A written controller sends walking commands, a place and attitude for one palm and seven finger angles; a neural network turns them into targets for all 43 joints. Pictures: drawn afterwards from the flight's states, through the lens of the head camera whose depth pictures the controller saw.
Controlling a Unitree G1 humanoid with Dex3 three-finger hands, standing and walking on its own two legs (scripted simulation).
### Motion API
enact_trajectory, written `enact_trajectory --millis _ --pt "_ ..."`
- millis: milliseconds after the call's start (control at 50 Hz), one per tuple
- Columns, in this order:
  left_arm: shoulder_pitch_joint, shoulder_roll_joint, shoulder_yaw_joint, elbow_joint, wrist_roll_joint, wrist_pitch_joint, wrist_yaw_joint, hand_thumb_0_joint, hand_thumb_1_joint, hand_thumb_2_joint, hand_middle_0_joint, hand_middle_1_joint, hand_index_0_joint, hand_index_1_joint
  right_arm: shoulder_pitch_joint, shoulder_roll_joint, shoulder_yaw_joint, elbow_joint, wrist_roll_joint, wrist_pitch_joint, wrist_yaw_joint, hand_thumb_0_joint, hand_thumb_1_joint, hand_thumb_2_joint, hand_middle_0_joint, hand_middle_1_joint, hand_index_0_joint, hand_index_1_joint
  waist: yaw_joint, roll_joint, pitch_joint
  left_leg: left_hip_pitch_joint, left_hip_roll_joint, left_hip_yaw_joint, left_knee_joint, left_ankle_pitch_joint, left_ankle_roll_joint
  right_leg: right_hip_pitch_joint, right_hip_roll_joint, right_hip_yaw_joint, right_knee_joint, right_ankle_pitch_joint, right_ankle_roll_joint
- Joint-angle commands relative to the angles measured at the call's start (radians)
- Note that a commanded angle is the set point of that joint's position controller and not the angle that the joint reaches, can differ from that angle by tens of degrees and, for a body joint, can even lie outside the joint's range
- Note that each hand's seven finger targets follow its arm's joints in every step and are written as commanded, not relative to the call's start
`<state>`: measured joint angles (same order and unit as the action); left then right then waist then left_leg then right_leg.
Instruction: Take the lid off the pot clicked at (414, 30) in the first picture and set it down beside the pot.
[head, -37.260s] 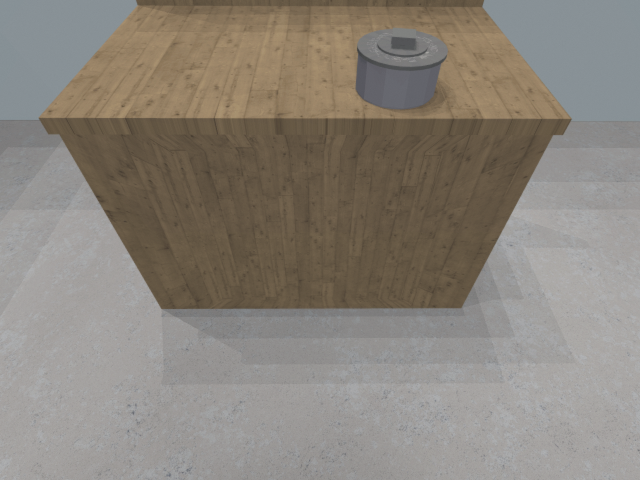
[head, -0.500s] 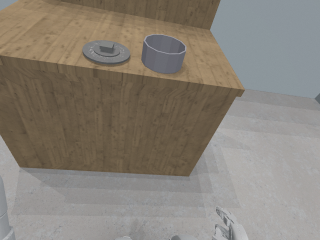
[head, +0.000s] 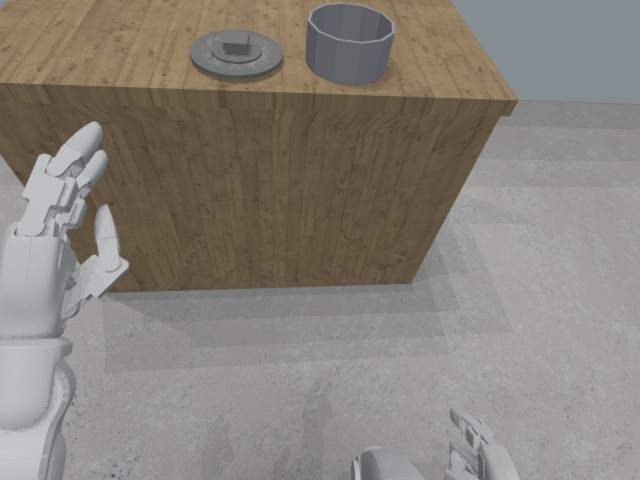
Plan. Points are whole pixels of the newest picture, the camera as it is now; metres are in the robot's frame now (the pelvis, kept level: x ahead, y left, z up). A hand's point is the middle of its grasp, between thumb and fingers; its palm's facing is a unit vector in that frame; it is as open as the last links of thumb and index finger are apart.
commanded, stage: stop stepping back and stand still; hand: left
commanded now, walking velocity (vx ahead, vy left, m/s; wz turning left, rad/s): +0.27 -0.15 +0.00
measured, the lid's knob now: (236, 41) +0.90 +0.18 +0.07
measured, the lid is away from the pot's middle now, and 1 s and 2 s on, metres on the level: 0.23 0.23 0.23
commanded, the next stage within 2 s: let the arm hang, fingers relaxed in 1.20 s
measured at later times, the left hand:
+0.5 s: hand out of the picture -0.01 +0.16 -0.18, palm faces +0.09 -0.96 -0.26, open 7.2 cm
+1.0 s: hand out of the picture +0.10 +0.14 -0.17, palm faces +0.11 -0.97 -0.24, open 7.2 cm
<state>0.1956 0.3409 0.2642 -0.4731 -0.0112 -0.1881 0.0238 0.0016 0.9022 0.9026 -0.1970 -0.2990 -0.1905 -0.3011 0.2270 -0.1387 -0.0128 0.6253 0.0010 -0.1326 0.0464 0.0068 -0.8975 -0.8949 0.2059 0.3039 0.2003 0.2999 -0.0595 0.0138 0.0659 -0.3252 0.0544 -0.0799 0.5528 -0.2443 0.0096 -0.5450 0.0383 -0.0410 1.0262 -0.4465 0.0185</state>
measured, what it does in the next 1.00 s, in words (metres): walks ahead: right foot, then left foot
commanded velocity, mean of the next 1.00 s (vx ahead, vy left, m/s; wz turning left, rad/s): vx -0.01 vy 0.03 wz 0.00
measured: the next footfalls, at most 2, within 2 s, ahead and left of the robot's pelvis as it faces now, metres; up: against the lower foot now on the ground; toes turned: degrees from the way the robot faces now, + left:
right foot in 0.26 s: +0.10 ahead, -0.15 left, +0.00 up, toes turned +3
left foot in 0.52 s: +0.08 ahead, +0.08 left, +0.00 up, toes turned +9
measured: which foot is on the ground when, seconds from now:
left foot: down 0.00-0.26, up 0.28-0.50, down 0.52-1.00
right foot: up 0.00-0.24, down 0.26-1.00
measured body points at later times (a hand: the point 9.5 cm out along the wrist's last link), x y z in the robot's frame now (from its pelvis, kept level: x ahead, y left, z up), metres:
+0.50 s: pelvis +0.02 -0.05 -0.01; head +0.04 -0.05 +0.44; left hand -0.01 +0.21 -0.16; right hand -0.02 -0.31 -0.15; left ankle -0.01 +0.06 -0.73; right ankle -0.01 -0.19 -0.74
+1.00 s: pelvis +0.11 -0.04 +0.00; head +0.15 -0.04 +0.45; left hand +0.10 +0.19 -0.15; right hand +0.12 -0.26 -0.16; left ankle +0.01 +0.07 -0.72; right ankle +0.02 -0.16 -0.72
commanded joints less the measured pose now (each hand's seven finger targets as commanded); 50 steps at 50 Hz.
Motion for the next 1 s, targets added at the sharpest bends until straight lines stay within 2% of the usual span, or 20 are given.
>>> enact_trajectory --millis 0,60,160,180,200,220,240,260,280,340,400,460,500,540,600,660,720,800,880,980 --pt "-0.015 -0.053 -0.187 0.605 0.071 0.198 -0.051 0.000 0.900 0.900 -0.200 -0.300 -0.200 -0.300 0.144 -0.273 -0.091 0.002 -0.027 0.084 -0.060 0.000 -0.900 -0.900 0.200 0.300 0.200 0.300 -0.065 0.034 -0.201 0.203 0.232 -0.315 -0.155 0.060 0.166 -0.222 -0.062 0.096 0.180 -0.017 0.022" --pt "-0.118 -0.033 -0.216 0.765 0.061 0.205 -0.061 0.000 0.900 0.900 -0.200 -0.300 -0.200 -0.300 0.161 -0.284 -0.085 0.038 -0.041 0.094 -0.052 0.000 -0.900 -0.900 0.200 0.300 0.200 0.300 -0.060 0.021 -0.167 0.128 0.196 -0.309 -0.240 -0.135 0.165 -0.177 -0.074 0.076 0.160 0.048 0.036" --pt "-0.041 0.003 -0.221 1.090 0.041 0.224 -0.075 0.000 0.900 0.900 -0.200 -0.300 -0.200 -0.300 0.090 -0.301 -0.080 0.075 -0.051 0.113 -0.067 0.000 -0.900 -0.900 0.200 0.300 0.200 0.300 0.033 0.329 -0.088 -0.240 0.115 -0.193 -0.294 -0.441 0.097 0.323 -0.023 0.000 -0.285 -0.003 0.009" --pt "0.063 0.015 -0.213 1.172 0.035 0.221 -0.074 0.000 0.900 0.900 -0.200 -0.300 -0.200 -0.300 0.086 -0.292 -0.084 0.094 -0.048 0.119 -0.070 0.000 -0.900 -0.900 0.200 0.300 0.200 0.300 0.078 0.279 -0.103 -0.313 0.069 -0.145 -0.205 -0.468 0.067 0.484 -0.003 0.004 -0.410 0.019 -0.004" --pt "0.168 0.041 -0.203 1.249 0.034 0.214 -0.066 0.000 0.900 0.900 -0.200 -0.300 -0.200 -0.300 0.116 -0.248 -0.083 0.115 -0.044 0.124 -0.068 0.000 -0.900 -0.900 0.200 0.300 0.200 0.300 0.112 0.100 -0.115 -0.395 -0.025 -0.071 -0.017 -0.461 0.036 0.614 -0.011 0.060 -0.531 -0.035 -0.038" --pt "0.213 0.125 -0.188 1.288 0.042 0.205 -0.044 0.000 0.900 0.900 -0.200 -0.300 -0.200 -0.300 0.150 -0.161 -0.071 0.117 -0.020 0.127 -0.065 0.000 -0.900 -0.900 0.200 0.300 0.200 0.300 0.122 -0.242 -0.120 -0.541 -0.133 0.079 0.309 -0.410 0.009 0.667 -0.247 0.366 -0.712 -0.285 -0.120" --pt "0.178 0.135 -0.193 1.291 0.035 0.196 -0.019 0.000 0.900 0.900 -0.200 -0.300 -0.200 -0.300 0.109 -0.161 -0.070 0.117 -0.020 0.124 -0.064 0.000 -0.900 -0.900 0.200 0.300 0.200 0.300 0.109 -0.265 -0.033 -0.521 -0.105 0.055 0.557 -0.329 0.018 0.424 -0.409 0.596 -0.878 -0.366 -0.181" --pt "0.079 0.107 -0.202 1.294 0.032 0.190 -0.013 0.000 0.900 0.900 -0.200 -0.300 -0.200 -0.300 0.162 -0.183 -0.077 0.131 -0.029 0.134 -0.063 0.000 -0.900 -0.900 0.200 0.300 0.200 0.300 0.020 -0.074 -0.011 -0.469 -0.083 0.019 0.684 -0.219 0.013 0.339 -0.378 0.532 -0.876 -0.235 -0.186" --pt "-0.009 0.062 -0.188 1.279 0.035 0.180 -0.007 0.000 0.900 0.900 -0.200 -0.300 -0.200 -0.300 0.247 -0.154 -0.080 0.149 -0.042 0.145 -0.062 0.000 -0.900 -0.900 0.200 0.300 0.200 0.300 -0.046 0.065 -0.137 -0.365 -0.048 0.009 0.732 -0.133 -0.001 0.320 -0.346 0.456 -0.789 -0.125 -0.191" --pt "-0.090 -0.048 -0.207 1.346 0.041 0.165 0.007 0.000 0.900 0.900 -0.200 -0.300 -0.200 -0.300 0.299 -0.152 -0.082 0.223 -0.026 0.158 -0.055 0.000 -0.900 -0.900 0.200 0.300 0.200 0.300 -0.056 -0.217 0.049 -0.299 0.044 -0.006 0.656 -0.103 0.004 0.097 -0.345 0.366 -0.871 -0.210 -0.173" --pt "-0.026 -0.042 -0.200 1.425 0.048 0.171 0.009 0.000 0.900 0.900 -0.200 -0.300 -0.200 -0.300 0.285 -0.100 -0.068 0.245 -0.015 0.152 -0.056 0.000 -0.900 -0.900 0.200 0.300 0.200 0.300 -0.024 -0.199 0.046 -0.148 0.040 0.044 0.342 -0.197 0.011 0.131 -0.318 0.259 -0.834 -0.064 -0.177" --pt "0.050 -0.038 -0.201 1.491 0.034 0.188 -0.003 0.000 0.900 0.900 -0.200 -0.300 -0.200 -0.300 0.371 -0.064 -0.052 0.316 -0.020 0.130 -0.059 0.000 -0.900 -0.900 0.200 0.300 0.200 0.300 -0.016 -0.027 -0.016 0.124 -0.033 0.123 -0.080 -0.087 0.014 0.155 -0.216 0.138 -0.644 -0.013 -0.122" --pt "0.128 -0.114 -0.219 1.502 0.009 0.195 -0.019 0.000 0.900 0.900 -0.200 -0.300 -0.200 -0.300 0.376 -0.176 -0.074 0.316 -0.030 0.118 -0.079 0.000 -0.900 -0.900 0.200 0.300 0.200 0.300 0.017 0.268 -0.074 0.252 0.226 -0.273 -0.244 -0.061 0.135 0.005 -0.063 -0.020 -0.334 -0.031 -0.028" --pt "0.046 -0.123 -0.233 1.480 0.008 0.187 -0.028 0.000 0.900 0.900 -0.200 -0.300 -0.200 -0.300 0.339 -0.204 -0.079 0.288 -0.038 0.128 -0.096 0.000 -0.900 -0.900 0.200 0.300 0.200 0.300 0.004 0.080 -0.039 0.156 0.260 -0.312 -0.277 -0.036 0.201 0.053 -0.061 0.025 -0.279 -0.066 -0.031" --pt "0.050 -0.135 -0.240 1.528 0.012 0.179 -0.020 0.000 0.900 0.900 -0.200 -0.300 -0.200 -0.300 0.272 -0.121 -0.049 0.338 -0.024 0.108 -0.097 0.000 -0.900 -0.900 0.200 0.300 0.200 0.300 0.045 0.107 -0.054 0.099 0.141 -0.093 -0.156 0.410 0.118 0.255 -0.061 0.014 -0.466 0.155 -0.023" --pt "0.157 -0.085 -0.231 1.593 0.011 0.158 0.006 0.000 0.900 0.900 -0.200 -0.300 -0.200 -0.300 0.222 -0.058 -0.041 0.349 -0.002 0.097 -0.092 0.000 -0.900 -0.900 0.200 0.300 0.200 0.300 0.063 -0.105 -0.113 0.025 0.007 0.077 -0.038 0.226 0.017 0.468 -0.181 0.159 -0.568 0.600 -0.077" --pt "0.144 -0.100 -0.232 1.621 0.016 0.157 0.025 0.000 0.900 0.900 -0.200 -0.300 -0.200 -0.300 0.225 -0.019 -0.043 0.398 -0.004 0.115 -0.090 0.000 -0.900 -0.900 0.200 0.300 0.200 0.300 0.041 -0.210 -0.030 0.017 -0.014 0.108 -0.027 0.137 0.006 0.471 -0.196 0.159 -0.586 0.796 -0.082" --pt "0.133 -0.097 -0.227 1.613 0.014 0.164 0.038 0.000 0.900 0.900 -0.200 -0.300 -0.200 -0.300 0.227 -0.034 -0.047 0.430 0.000 0.119 -0.099 0.000 -0.900 -0.900 0.200 0.300 0.200 0.300 0.038 -0.079 -0.096 0.128 0.017 0.119 -0.033 0.499 0.013 0.492 -0.167 0.082 -0.490 1.032 -0.053" --pt "0.094 -0.062 -0.211 1.583 0.014 0.185 0.046 0.000 0.900 0.900 -0.200 -0.300 -0.200 -0.300 0.222 -0.064 -0.060 0.424 0.000 0.139 -0.112 0.000 -0.900 -0.900 0.200 0.300 0.200 0.300 0.033 0.056 -0.136 0.238 0.059 0.109 0.002 0.805 0.022 0.412 -0.157 0.051 -0.447 0.899 -0.045" --pt "0.050 -0.077 -0.215 1.570 0.020 0.200 0.037 0.000 0.900 0.900 -0.200 -0.300 -0.200 -0.300 0.181 -0.094 -0.071 0.400 -0.007 0.153 -0.108 0.000 -0.900 -0.900 0.200 0.300 0.200 0.300 0.033 0.042 -0.065 0.231 0.092 0.079 -0.054 0.665 0.040 0.328 -0.128 0.044 -0.472 0.610 -0.039"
